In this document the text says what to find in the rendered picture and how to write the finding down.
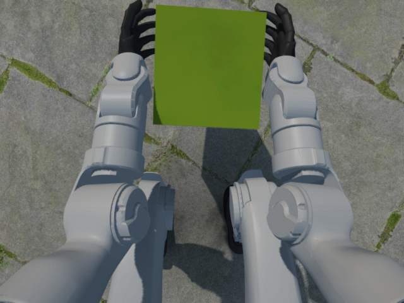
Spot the robot right forearm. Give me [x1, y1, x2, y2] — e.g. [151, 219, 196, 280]
[262, 56, 347, 197]

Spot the robot left forearm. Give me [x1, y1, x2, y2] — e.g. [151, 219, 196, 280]
[63, 52, 152, 224]

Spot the right robot foot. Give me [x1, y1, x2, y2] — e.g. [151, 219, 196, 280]
[223, 185, 243, 254]

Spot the carton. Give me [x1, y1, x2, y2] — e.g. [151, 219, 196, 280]
[153, 4, 267, 129]

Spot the robot right upper arm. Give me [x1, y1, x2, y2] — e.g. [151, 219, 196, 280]
[266, 182, 404, 303]

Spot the robot left thigh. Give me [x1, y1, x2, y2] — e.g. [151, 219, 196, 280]
[107, 180, 175, 303]

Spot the robot left upper arm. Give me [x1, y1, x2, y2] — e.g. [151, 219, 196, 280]
[0, 182, 151, 303]

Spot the robot right hand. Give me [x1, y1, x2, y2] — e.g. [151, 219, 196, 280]
[259, 3, 296, 66]

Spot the robot left hand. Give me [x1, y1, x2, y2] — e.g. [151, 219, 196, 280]
[118, 0, 156, 60]

